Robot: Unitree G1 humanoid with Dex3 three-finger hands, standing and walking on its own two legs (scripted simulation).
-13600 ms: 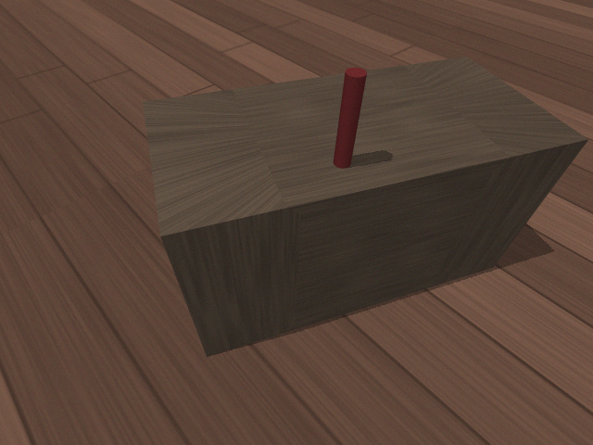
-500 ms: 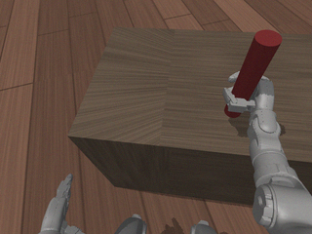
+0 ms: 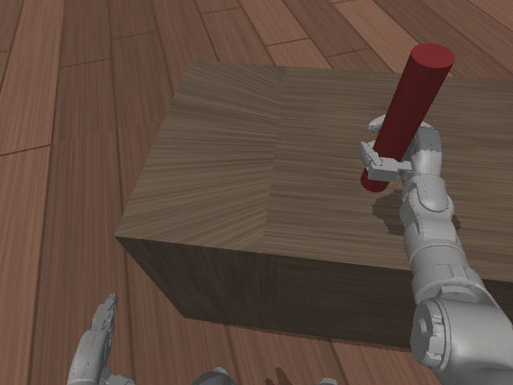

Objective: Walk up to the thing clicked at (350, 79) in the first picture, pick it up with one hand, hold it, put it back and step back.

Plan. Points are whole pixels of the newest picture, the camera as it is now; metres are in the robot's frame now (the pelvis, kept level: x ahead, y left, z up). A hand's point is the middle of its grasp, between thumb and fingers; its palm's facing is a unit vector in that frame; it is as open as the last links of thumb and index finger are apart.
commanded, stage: lift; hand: right
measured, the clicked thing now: (396, 132) +0.47 -0.14 +0.13
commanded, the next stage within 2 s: hold in 1.28 s
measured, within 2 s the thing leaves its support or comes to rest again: neither
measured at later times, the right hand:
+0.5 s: hand (413, 158) +0.41 -0.15 +0.15, palm faces +0.04 +1.00 -0.02, open 6.1 cm
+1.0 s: hand (440, 171) +0.36 -0.15 +0.19, palm faces +0.04 +1.00 -0.02, open 6.1 cm
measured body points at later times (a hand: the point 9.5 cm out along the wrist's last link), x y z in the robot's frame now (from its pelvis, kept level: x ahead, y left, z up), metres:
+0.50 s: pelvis +0.00 +0.00 +0.03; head +0.02 +0.01 +0.48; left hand +0.16 +0.26 -0.04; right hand +0.40 -0.20 +0.16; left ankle +0.00 +0.13 -0.69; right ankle +0.02 -0.13 -0.69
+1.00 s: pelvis +0.00 +0.01 +0.04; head -0.02 +0.02 +0.49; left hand +0.16 +0.26 -0.03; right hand +0.35 -0.20 +0.20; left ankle +0.00 +0.13 -0.69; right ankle +0.02 -0.13 -0.69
